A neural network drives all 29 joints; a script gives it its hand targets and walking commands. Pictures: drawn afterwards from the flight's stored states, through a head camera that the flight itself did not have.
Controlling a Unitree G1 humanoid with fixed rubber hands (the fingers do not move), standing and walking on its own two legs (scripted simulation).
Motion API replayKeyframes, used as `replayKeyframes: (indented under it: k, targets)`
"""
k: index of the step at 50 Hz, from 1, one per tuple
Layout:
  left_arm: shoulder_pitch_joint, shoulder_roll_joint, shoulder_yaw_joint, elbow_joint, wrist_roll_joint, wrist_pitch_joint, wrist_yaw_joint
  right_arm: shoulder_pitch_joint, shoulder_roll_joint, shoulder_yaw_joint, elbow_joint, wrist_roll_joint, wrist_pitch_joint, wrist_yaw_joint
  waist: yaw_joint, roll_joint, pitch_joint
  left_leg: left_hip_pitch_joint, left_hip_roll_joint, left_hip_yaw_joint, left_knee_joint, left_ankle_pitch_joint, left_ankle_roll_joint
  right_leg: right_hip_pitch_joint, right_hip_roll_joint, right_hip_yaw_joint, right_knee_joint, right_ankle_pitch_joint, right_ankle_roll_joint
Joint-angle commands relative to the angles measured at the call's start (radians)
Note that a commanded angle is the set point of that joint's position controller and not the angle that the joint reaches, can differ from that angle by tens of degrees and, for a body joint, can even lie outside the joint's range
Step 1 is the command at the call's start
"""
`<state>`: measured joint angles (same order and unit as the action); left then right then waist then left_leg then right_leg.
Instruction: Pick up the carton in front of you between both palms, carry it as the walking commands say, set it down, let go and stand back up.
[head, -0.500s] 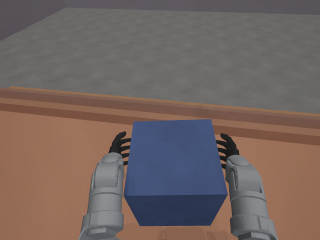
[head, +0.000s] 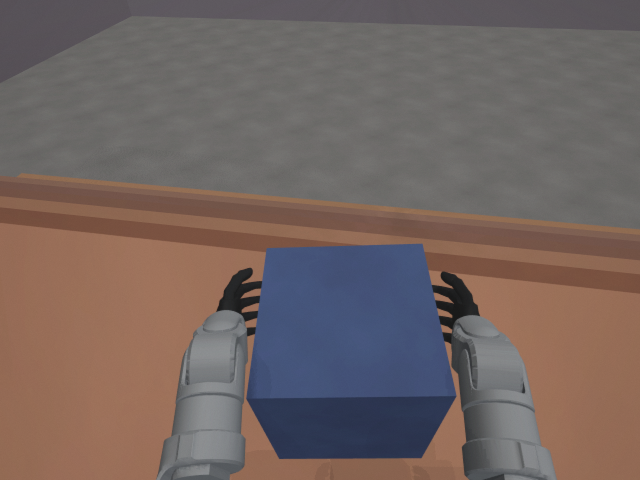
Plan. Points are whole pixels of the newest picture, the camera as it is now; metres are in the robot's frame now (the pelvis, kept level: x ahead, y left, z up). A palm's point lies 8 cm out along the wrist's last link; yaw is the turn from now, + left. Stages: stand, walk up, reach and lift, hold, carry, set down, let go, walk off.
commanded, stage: hold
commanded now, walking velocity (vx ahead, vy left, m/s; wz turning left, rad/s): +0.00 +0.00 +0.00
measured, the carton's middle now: (347, 357) +0.28 +0.00 -0.02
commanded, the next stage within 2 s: carry in 0.12 s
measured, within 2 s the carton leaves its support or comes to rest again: neither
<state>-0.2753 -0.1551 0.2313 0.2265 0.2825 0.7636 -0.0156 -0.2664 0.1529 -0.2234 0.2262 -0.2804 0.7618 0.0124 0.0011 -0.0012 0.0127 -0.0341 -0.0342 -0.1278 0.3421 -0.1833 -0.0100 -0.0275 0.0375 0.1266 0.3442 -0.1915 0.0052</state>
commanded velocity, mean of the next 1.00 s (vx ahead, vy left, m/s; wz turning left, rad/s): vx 0.46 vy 0.00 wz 0.00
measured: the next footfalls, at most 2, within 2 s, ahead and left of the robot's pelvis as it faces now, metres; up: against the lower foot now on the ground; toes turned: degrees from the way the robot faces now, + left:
left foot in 0.68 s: +0.25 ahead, +0.10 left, +0.00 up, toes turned +8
right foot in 1.10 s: +0.61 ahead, -0.11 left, +0.00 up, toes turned -12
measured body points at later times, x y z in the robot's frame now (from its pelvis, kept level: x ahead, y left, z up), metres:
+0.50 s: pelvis +0.09 +0.00 -0.02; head +0.06 +0.00 +0.43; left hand +0.37 +0.14 +0.08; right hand +0.36 -0.16 +0.08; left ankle +0.01 +0.13 -0.74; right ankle +0.03 -0.12 -0.75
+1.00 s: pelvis +0.36 +0.00 -0.01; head +0.34 +0.01 +0.44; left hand +0.61 +0.14 +0.08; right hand +0.59 -0.17 +0.08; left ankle +0.21 +0.09 -0.75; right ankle +0.48 -0.13 -0.71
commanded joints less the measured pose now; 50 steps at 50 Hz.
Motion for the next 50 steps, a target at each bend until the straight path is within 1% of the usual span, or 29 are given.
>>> replayKeyframes:
  k: [1,5,6,8,9,12,15,17,18,19,20,21,23,24,25,26,27,28,29,31,32,34,35,36,37,38,40,42,50]
  targets:
    - [-0.442,-0.898,-0.521,-0.009,-0.249,-0.023,-0.221,-0.471,0.893,0.517,-0.028,0.252,-0.028,0.223,0.0,0.002,-0.196,0.034,-0.056,0.056,-0.04,0.158,-0.008,0.017,0.055,-0.054,-0.044,0.159,0.011]
    - [-0.453,-0.899,-0.518,0.0,-0.247,-0.024,-0.222,-0.482,0.895,0.515,-0.02,0.25,-0.029,0.224,0.0,0.002,-0.193,0.029,-0.055,0.057,-0.039,0.14,-0.007,0.012,0.054,-0.054,-0.043,0.14,0.01]
    - [-0.467,-0.904,-0.535,0.0,-0.262,-0.022,-0.221,-0.497,0.897,0.529,-0.023,0.262,-0.025,0.226,-0.003,-0.012,-0.174,-0.098,0.111,0.034,0.036,-0.036,0.01,-0.127,-0.117,-0.018,0.02,-0.039,-0.004]
    - [-0.472,-0.908,-0.561,-0.031,-0.273,-0.02,-0.218,-0.504,0.901,0.554,-0.059,0.28,-0.023,0.223,0.002,-0.011,-0.174,-0.177,0.088,0.004,0.002,-0.425,0.016,-0.223,-0.105,0.024,-0.037,-0.455,-0.022]
    - [-0.488,-0.916,-0.583,-0.063,-0.287,-0.017,-0.213,-0.52,0.912,0.578,-0.087,0.296,-0.019,0.219,0.0,-0.015,-0.159,-0.215,0.084,0.014,0.018,-0.508,0.016,-0.255,-0.103,0.024,-0.039,-0.544,-0.026]
    - [-0.477,-0.924,-0.649,-0.158,-0.327,0.013,-0.191,-0.517,0.919,0.643,-0.177,0.333,0.014,0.195,0.003,-0.049,-0.253,-0.212,0.073,0.086,0.121,-0.301,0.015,-0.22,-0.132,0.011,0.0,-0.379,-0.051]
    - [-0.439,-0.91,-0.715,-0.275,-0.363,0.079,-0.156,-0.487,0.91,0.716,-0.293,0.375,0.076,0.166,0.001,-0.06,-0.285,-0.252,0.081,0.098,0.139,-0.338,0.021,-0.229,-0.169,0.041,0.005,-0.458,-0.077]
    - [-0.425,-0.894,-0.749,-0.355,-0.389,0.13,-0.132,-0.465,0.888,0.743,-0.362,0.397,0.125,0.144,-0.006,0.013,-0.246,-0.218,0.15,0.009,0.053,-0.422,0.051,-0.332,-0.141,-0.034,0.105,-0.451,-0.052]
    - [-0.414,-0.881,-0.766,-0.394,-0.402,0.157,-0.12,-0.439,0.873,0.752,-0.39,0.405,0.151,0.13,-0.013,0.106,-0.233,-0.154,0.213,-0.093,-0.034,-0.46,0.082,-0.417,-0.102,-0.121,0.228,-0.372,-0.024]
    - [-0.405,-0.866,-0.782,-0.433,-0.416,0.186,-0.107,-0.398,0.855,0.754,-0.41,0.407,0.176,0.114,-0.021,0.205,-0.22,-0.067,0.292,-0.216,-0.114,-0.428,0.123,-0.516,-0.052,-0.22,0.349,-0.277,0.003]
    - [-0.397,-0.848,-0.799,-0.473,-0.433,0.216,-0.095,-0.36,0.844,0.755,-0.44,0.41,0.202,0.096,-0.021,0.244,-0.178,-0.024,0.331,-0.265,-0.103,-0.308,0.169,-0.587,-0.051,-0.245,0.277,-0.296,0.002]
    - [-0.379,-0.842,-0.818,-0.503,-0.453,0.243,-0.083,-0.335,0.83,0.757,-0.486,0.412,0.23,0.075,-0.018,0.215,-0.179,-0.037,0.325,-0.221,-0.066,-0.17,0.176,-0.526,-0.055,-0.259,0.192,-0.266,-0.004]
    - [-0.302,-0.831,-0.829,-0.56,-0.483,0.286,-0.053,-0.279,0.807,0.77,-0.58,0.43,0.281,0.041,-0.006,0.116,-0.284,-0.127,0.24,0.005,0.076,-0.036,0.115,-0.24,-0.061,-0.277,0.069,-0.15,-0.009]
    - [-0.263,-0.83,-0.814,-0.574,-0.478,0.304,-0.036,-0.275,0.801,0.784,-0.621,0.447,0.305,0.031,0.003,0.036,-0.309,-0.224,0.176,0.123,0.223,0.023,0.07,-0.089,-0.106,-0.187,0.011,-0.124,-0.032]
    - [-0.191,-0.812,-0.791,-0.581,-0.467,0.324,-0.016,-0.256,0.787,0.791,-0.657,0.465,0.331,0.021,0.02,-0.15,-0.335,-0.468,0.115,0.232,0.457,0.073,0.02,0.14,-0.244,0.017,0.01,0.013,-0.101]
    - [-0.133,-0.802,-0.774,-0.592,-0.454,0.339,0.002,-0.257,0.774,0.804,-0.701,0.484,0.353,0.013,0.027,-0.315,-0.3,-0.73,0.058,0.295,0.568,-0.207,-0.009,0.289,-0.381,0.199,0.007,0.324,-0.181]
    - [-0.117,-0.8,-0.767,-0.639,-0.447,0.355,0.018,-0.256,0.771,0.816,-0.731,0.504,0.368,0.007,0.035,-0.26,-0.25,-0.842,0.068,0.249,0.565,-0.419,0.001,0.325,-0.419,0.237,-0.008,0.461,-0.234]
    - [-0.123,-0.81,-0.768,-0.688,-0.451,0.369,0.03,-0.249,0.785,0.818,-0.76,0.521,0.38,0.001,0.038,-0.176,-0.23,-0.876,0.086,0.237,0.518,-0.479,0.011,0.34,-0.422,0.222,-0.008,0.461,-0.24]
    - [-0.119,-0.817,-0.778,-0.743,-0.465,0.379,0.039,-0.21,0.798,0.816,-0.779,0.531,0.387,-0.005,0.036,-0.118,-0.238,-0.842,0.097,0.231,0.435,-0.434,0.019,0.332,-0.41,0.174,-0.004,0.409,-0.213]
    - [-0.116,-0.804,-0.803,-0.827,-0.495,0.395,0.048,-0.134,0.805,0.8,-0.807,0.528,0.395,-0.022,0.025,-0.142,-0.266,-0.649,0.069,0.283,0.261,-0.214,0.013,0.228,-0.357,0.026,-0.019,0.351,-0.143]
    - [-0.121,-0.782,-0.811,-0.848,-0.506,0.401,0.052,-0.116,0.789,0.789,-0.815,0.518,0.398,-0.034,0.014,-0.154,-0.281,-0.475,0.033,0.32,0.18,-0.141,0.016,0.114,-0.318,-0.072,0.002,0.325,-0.114]
    - [-0.104,-0.722,-0.818,-0.881,-0.526,0.413,0.063,-0.053,0.744,0.754,-0.816,0.489,0.404,-0.061,-0.016,-0.081,-0.375,0.067,0.0,0.383,0.085,0.015,0.041,-0.201,-0.227,-0.26,0.197,0.279,-0.045]
    - [-0.114,-0.675,-0.807,-0.904,-0.519,0.424,0.069,-0.022,0.702,0.727,-0.812,0.465,0.406,-0.079,-0.043,0.1,-0.386,0.217,0.177,0.07,-0.052,-0.178,0.084,-0.401,-0.139,-0.345,0.463,0.077,0.005]
    - [-0.152,-0.648,-0.81,-0.929,-0.54,0.437,0.07,-0.027,0.673,0.706,-0.802,0.442,0.409,-0.096,-0.038,0.333,-0.353,0.31,0.42,-0.384,-0.128,-0.047,0.219,-0.662,-0.028,-0.31,0.695,-0.254,0.026]
    - [-0.147,-0.644,-0.823,-0.913,-0.552,0.443,0.071,-0.045,0.662,0.704,-0.841,0.445,0.419,-0.103,-0.029,0.219,-0.311,0.29,0.486,-0.402,-0.103,0.077,0.288,-0.753,-0.092,-0.184,0.833,-0.344,-0.009]
    - [-0.128,-0.64,-0.809,-0.891,-0.55,0.448,0.07,-0.067,0.671,0.716,-0.855,0.452,0.426,-0.106,-0.03,0.122,-0.294,0.254,0.464,-0.328,-0.078,0.198,0.288,-0.777,-0.132,-0.155,0.877,-0.329,-0.029]
    - [-0.077,-0.666,-0.781,-0.844,-0.526,0.446,0.073,-0.105,0.682,0.747,-0.878,0.481,0.433,-0.101,-0.023,0.013,-0.282,0.191,0.419,-0.175,-0.113,0.198,0.217,-0.77,-0.181,-0.14,0.793,-0.216,-0.034]
    - [-0.025,-0.674,-0.754,-0.806,-0.485,0.44,0.082,-0.107,0.682,0.775,-0.876,0.51,0.435,-0.089,-0.024,0.051,-0.26,0.13,0.357,-0.03,-0.154,0.205,0.155,-0.694,-0.15,-0.195,0.629,-0.133,-0.02]
    - [0.027,-0.674,-0.764,-0.818,-0.413,0.422,0.091,-0.046,0.65,0.801,-0.851,0.526,0.427,-0.039,-0.024,0.186,-0.127,0.008,0.273,0.227,-0.166,0.379,0.104,-0.494,-0.066,-0.359,0.216,0.116,-0.023]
